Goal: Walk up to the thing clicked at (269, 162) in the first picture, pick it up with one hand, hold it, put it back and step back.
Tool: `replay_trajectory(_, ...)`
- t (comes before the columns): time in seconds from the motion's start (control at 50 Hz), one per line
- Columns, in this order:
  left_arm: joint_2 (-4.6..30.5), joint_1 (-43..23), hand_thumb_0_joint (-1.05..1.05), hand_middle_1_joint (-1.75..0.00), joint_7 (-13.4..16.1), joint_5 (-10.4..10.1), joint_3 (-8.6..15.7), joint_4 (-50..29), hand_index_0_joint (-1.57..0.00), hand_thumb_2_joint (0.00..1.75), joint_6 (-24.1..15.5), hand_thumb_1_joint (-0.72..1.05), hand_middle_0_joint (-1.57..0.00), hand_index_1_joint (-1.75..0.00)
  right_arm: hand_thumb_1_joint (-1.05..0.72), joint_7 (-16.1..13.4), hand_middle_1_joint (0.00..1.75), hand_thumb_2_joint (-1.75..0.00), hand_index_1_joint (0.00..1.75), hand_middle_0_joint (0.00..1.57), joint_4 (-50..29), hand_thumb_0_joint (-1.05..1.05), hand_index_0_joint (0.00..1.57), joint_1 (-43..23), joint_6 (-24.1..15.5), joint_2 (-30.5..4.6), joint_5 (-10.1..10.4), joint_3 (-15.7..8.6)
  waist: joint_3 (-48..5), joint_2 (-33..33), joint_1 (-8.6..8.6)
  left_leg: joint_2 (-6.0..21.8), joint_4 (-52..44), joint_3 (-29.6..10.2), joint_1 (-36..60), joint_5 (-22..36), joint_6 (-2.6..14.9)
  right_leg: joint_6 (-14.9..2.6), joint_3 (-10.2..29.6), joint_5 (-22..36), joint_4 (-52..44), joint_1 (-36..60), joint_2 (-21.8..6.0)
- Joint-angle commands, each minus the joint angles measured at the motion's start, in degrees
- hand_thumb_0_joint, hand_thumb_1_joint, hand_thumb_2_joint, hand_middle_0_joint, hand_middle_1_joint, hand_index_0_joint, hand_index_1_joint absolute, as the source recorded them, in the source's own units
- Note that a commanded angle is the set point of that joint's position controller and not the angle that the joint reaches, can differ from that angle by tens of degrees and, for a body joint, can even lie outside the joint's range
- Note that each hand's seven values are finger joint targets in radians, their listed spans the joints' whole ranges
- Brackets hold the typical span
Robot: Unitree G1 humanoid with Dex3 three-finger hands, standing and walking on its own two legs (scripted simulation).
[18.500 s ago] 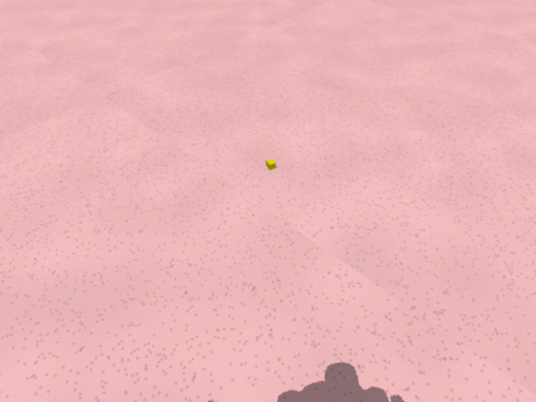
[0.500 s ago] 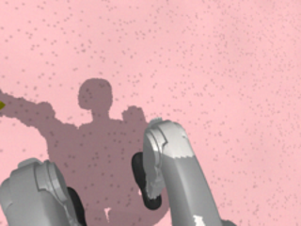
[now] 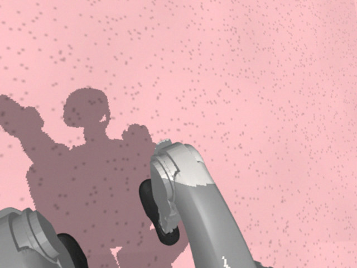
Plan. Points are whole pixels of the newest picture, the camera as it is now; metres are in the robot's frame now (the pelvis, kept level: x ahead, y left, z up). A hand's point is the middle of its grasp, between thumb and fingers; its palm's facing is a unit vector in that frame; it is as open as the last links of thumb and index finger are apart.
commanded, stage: approach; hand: left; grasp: from above
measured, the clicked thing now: out of the picture +0.49 +0.31 -0.30
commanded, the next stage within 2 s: rest palm in 0.16 s
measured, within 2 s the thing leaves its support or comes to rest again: neither
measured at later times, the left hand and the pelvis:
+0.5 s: hand out of the picture +0.48 +0.29 -0.23, palm faces -0.26 -0.35 -0.90, open 14.1 cm; pelvis -0.01 +0.00 -0.01, yaw +0 degrees
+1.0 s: hand out of the picture +0.47 +0.31 -0.26, palm faces -0.28 -0.36 -0.89, open 14.1 cm; pelvis -0.01 +0.01 -0.01, yaw -3 degrees
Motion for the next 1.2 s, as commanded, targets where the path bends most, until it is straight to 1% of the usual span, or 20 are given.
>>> replay_trajectory(0.0, 15.61, -5.13, 0.00, -1.05, -1.25, 0.16, -0.29, -2.92, -0.09, 0.99, 4.00, -0.60, -0.10, -1.05, -0.91, -0.54, 0.30, -0.90, 0.30, 0.20, -0.30, 0.00, 0.20, 13.75, 2.15, -15.74, 1.63, -3.50, -40.55, 20.80, 3.60, -1.51, -13.98, 6.92, 22.81, 19.12, 1.35, -2.35, -3.11, 16.92, -10.66, 29.45, 3.82)
replay_trajectory(0.08, 12.90, -3.41, 0.00, -1.05, -3.62, -2.13, -1.85, -3.07, -0.10, 0.97, 3.23, -0.56, -0.10, -1.05, -0.90, -1.80, 0.30, -0.89, 0.30, 0.20, -1.51, 0.00, 0.20, 13.97, 2.09, -15.88, 1.69, -3.11, -33.93, 14.29, 0.96, -1.64, -13.77, 6.26, 17.53, 14.48, 2.41, -1.60, -3.22, 12.77, -11.57, 28.20, 3.95)
replay_trajectory(0.1, 14.16, -3.44, 0.00, -1.06, -3.23, -2.73, -0.95, -1.59, -0.10, 0.95, 2.41, -0.54, -0.10, -1.05, -0.90, -2.18, 0.30, -0.89, 0.30, 0.20, -0.81, 0.00, 0.20, 14.55, 1.84, -16.06, 1.57, -3.16, -32.79, 12.86, 0.81, -1.40, -13.98, 5.60, 16.42, 11.66, 2.48, -1.57, -3.68, 10.09, -12.15, 27.38, 4.08)
replay_trajectory(0.14, 12.36, -5.83, 0.00, -1.06, -3.23, -3.51, -1.44, -3.00, -0.11, 0.95, 0.06, -0.53, -0.10, -1.05, -0.89, -2.72, 0.30, -0.89, 0.30, 0.20, -0.82, 0.00, 0.20, 14.88, 0.70, -15.76, 1.05, -3.14, -30.85, 13.42, -1.03, -1.47, -14.07, 5.01, 18.53, 9.33, 2.16, -1.76, -4.19, 7.54, -12.40, 25.33, 3.86)
replay_trajectory(0.2, 6.68, -11.50, 0.00, -1.05, -2.86, -4.68, -4.98, -7.66, -0.10, 0.97, -4.18, -0.55, -0.10, -1.05, -0.90, -2.83, 0.30, -0.89, 0.30, 0.20, -0.71, 0.00, 0.20, 14.19, -1.32, -15.08, 0.12, -3.13, -31.15, 16.89, -3.86, -1.55, -14.60, 3.95, 23.97, 6.79, 1.33, -2.34, -5.36, 5.50, -12.30, 22.74, 3.69)
replay_trajectory(0.26, 8.23, -16.87, 0.00, -1.05, -0.25, -4.17, -6.03, -13.29, -0.10, 0.98, -7.71, -0.57, -0.10, -1.05, -0.90, -2.72, 0.30, -0.90, 0.30, 0.20, -0.33, 0.00, 0.20, 13.26, -2.30, -15.40, -0.29, -2.95, -34.62, 23.79, -2.83, -1.14, -15.78, 3.64, 29.89, 5.21, 0.14, -3.13, -6.08, 4.77, -11.74, 22.52, 3.76)
replay_trajectory(0.32, 8.35, -16.09, 0.00, -0.98, 3.06, -2.88, -5.24, -11.21, -0.08, 1.03, -7.17, -0.61, -0.11, -1.01, -0.91, -1.85, 0.30, -0.91, 0.30, 0.20, 0.55, 0.00, 0.20, 12.83, -2.36, -15.46, -0.87, -2.33, -37.87, 27.49, -2.43, -0.64, -14.57, 3.77, 33.08, 9.59, -0.69, -3.40, -6.32, 9.78, -10.34, 23.40, 3.61)
replay_trajectory(0.34, 10.02, -16.84, 0.00, -0.98, 4.26, -2.84, -4.21, -11.23, -0.08, 1.05, -6.91, -0.61, -0.11, -1.02, -0.91, -1.57, 0.30, -0.91, 0.30, 0.20, 0.73, 0.00, 0.20, 13.04, -2.22, -16.17, -0.89, -2.22, -39.38, 28.29, -2.05, -0.44, -13.96, 4.04, 32.86, 11.77, -0.65, -3.27, -6.18, 12.04, -10.41, 24.53, 3.63)
replay_trajectory(0.38, 8.81, -14.06, 0.00, -0.95, 5.72, -2.61, -3.96, -5.62, -0.08, 1.07, -5.78, -0.61, -0.13, -1.00, -0.92, -0.49, 0.30, -0.91, 0.30, 0.20, 1.29, 0.00, 0.20, 12.85, -2.57, -16.10, -1.48, -1.78, -36.12, 27.00, -2.86, -0.43, -13.63, 3.68, 31.56, 13.50, -0.79, -3.21, -6.43, 13.73, -9.77, 23.95, 3.43)
replay_trajectory(0.48, 15.14, -13.06, 0.00, -1.00, 8.30, -2.00, -0.23, -0.61, -0.11, 1.04, -3.56, -0.58, -0.14, -1.03, -0.92, 1.30, 0.30, -0.91, 0.30, 0.20, 0.87, 0.00, 0.20, 11.89, -3.05, -18.31, -1.85, -0.63, -32.28, 25.90, -2.46, -0.25, -13.47, 3.50, 29.70, 15.01, -0.49, -2.93, -6.35, 14.66, -10.34, 25.60, 3.49)
replay_trajectory(0.5, 13.16, -12.03, 0.00, -1.00, 7.94, -2.09, -1.55, 0.62, -0.11, 1.03, -3.21, -0.58, -0.14, -1.03, -0.92, 1.58, 0.30, -0.91, 0.30, 0.20, 0.03, 0.00, 0.20, 11.23, -3.17, -17.68, -2.00, -0.07, -31.21, 25.03, -2.89, -0.41, -13.03, 3.73, 28.69, 14.97, -0.16, -2.84, -6.34, 14.55, -10.47, 25.78, 3.59)
replay_trajectory(0.54, 17.75, -11.67, 0.00, -1.02, 7.60, -2.72, 1.97, -0.81, -0.10, 1.00, -2.83, -0.57, -0.12, -1.03, -0.92, 1.73, 0.30, -0.91, 0.30, 0.20, -0.96, 0.00, 0.20, 11.70, -2.92, -18.44, -2.06, 0.15, -33.06, 24.69, -2.45, -0.32, -12.37, 3.57, 28.90, 17.01, 0.01, -2.62, -6.22, 15.85, -10.47, 27.49, 3.48)
replay_trajectory(0.56, 14.67, -10.39, 0.00, -1.02, 6.80, -2.99, -0.98, 1.17, -0.10, 0.99, -2.50, -0.58, -0.12, -1.03, -0.92, 1.84, 0.30, -0.91, 0.30, 0.20, -1.93, 0.00, 0.20, 10.15, -2.73, -18.10, -1.92, 0.58, -31.92, 23.23, -3.08, -0.36, -12.42, 3.46, 27.44, 16.42, 0.18, -2.62, -6.23, 15.55, -10.34, 27.75, 3.79)
replay_trajectory(0.62, 18.52, -8.01, 0.00, -1.02, 5.43, -2.89, 0.06, 1.33, -0.09, 0.98, -2.32, -0.58, -0.11, -1.03, -0.92, 1.19, 0.30, -0.91, 0.30, 0.20, -2.46, 0.00, 0.20, 10.33, -2.67, -18.69, -1.35, 1.22, -30.89, 21.09, -3.06, -0.40, -11.92, 3.31, 25.01, 15.63, 0.81, -2.03, -6.30, 14.96, -10.70, 28.17, 3.85)
replay_trajectory(0.74, 18.31, -8.35, 0.00, -1.01, 3.43, -3.03, -2.08, 0.20, -0.08, 1.00, -4.85, -0.59, -0.10, -1.03, -0.91, 0.03, 0.30, -0.91, 0.30, 0.20, -3.70, 0.00, 0.20, 11.22, -2.56, -18.63, -1.50, 1.99, -29.82, 21.50, -4.79, -0.23, -12.30, 2.62, 25.57, 13.63, 0.79, -2.04, -7.17, 13.08, -10.80, 29.03, 4.28)
replay_trajectory(0.8, 19.88, -10.81, 0.00, -1.02, 3.93, -3.19, -2.46, -2.52, -0.09, 0.98, -6.83, -0.57, -0.10, -1.03, -0.91, -0.43, 0.30, -0.91, 0.30, 0.20, -3.83, 0.00, 0.20, 11.35, -2.90, -19.50, -1.51, 2.41, -30.36, 23.25, -5.12, 0.06, -12.62, 1.96, 26.49, 11.87, 0.55, -2.14, -7.66, 11.67, -11.11, 29.26, 4.33)
replay_trajectory(0.88, 18.06, -12.32, 0.00, -1.01, 5.21, -3.91, -3.98, -2.95, -0.09, 0.98, -7.96, -0.56, -0.10, -1.02, -0.91, -0.24, 0.30, -0.91, 0.30, 0.20, -2.98, 0.00, 0.20, 10.80, -3.49, -19.07, -2.02, 3.29, -27.37, 26.86, -6.08, 0.44, -13.36, 0.39, 30.76, 11.58, -0.50, -2.55, -8.99, 11.85, -10.04, 25.42, 3.87)
replay_trajectory(0.96, 18.36, -12.34, 0.00, -1.02, 6.81, -3.76, -3.97, -2.08, -0.09, 0.98, -7.73, -0.56, -0.10, -1.03, -0.92, 0.45, 0.30, -0.91, 0.30, 0.20, -2.48, 0.00, 0.20, 11.18, -3.14, -19.80, -2.49, 3.57, -27.45, 28.85, -6.46, 0.81, -13.32, 0.06, 32.37, 14.72, -1.04, -2.80, -9.27, 14.73, -9.63, 26.43, 4.06)
replay_trajectory(1.14, 22.44, -10.36, 0.00, -1.03, 6.78, -2.98, -2.85, 0.09, -0.10, 0.96, -5.99, -0.55, -0.11, -1.04, -0.92, 0.92, 0.30, -0.91, 0.30, 0.20, -4.32, 0.00, 0.20, 10.41, -3.19, -21.61, -2.40, 4.50, -24.89, 26.04, -6.71, 0.69, -12.87, -0.18, 29.79, 15.34, -0.41, -2.23, -8.92, 15.49, -10.60, 28.06, 4.46)
replay_trajectory(1.18, 21.22, -8.78, 0.00, -1.05, 6.55, -2.68, -3.25, 2.21, -0.10, 0.95, -5.46, -0.53, -0.10, -1.04, -0.92, 1.18, 0.30, -0.91, 0.30, 0.20, -5.37, 0.00, 0.20, 10.39, -3.09, -20.79, -2.53, 5.56, -24.64, 25.29, -6.99, 0.73, -12.69, -0.40, 29.67, 16.48, -0.41, -2.18, -9.26, 16.26, -10.08, 28.11, 4.40)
